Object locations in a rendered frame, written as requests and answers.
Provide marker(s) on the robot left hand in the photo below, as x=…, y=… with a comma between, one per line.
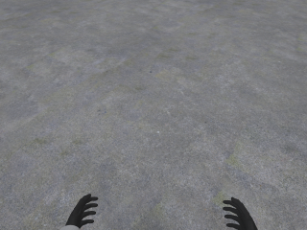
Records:
x=79, y=213

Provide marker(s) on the robot right hand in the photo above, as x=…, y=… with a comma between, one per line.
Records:
x=244, y=219

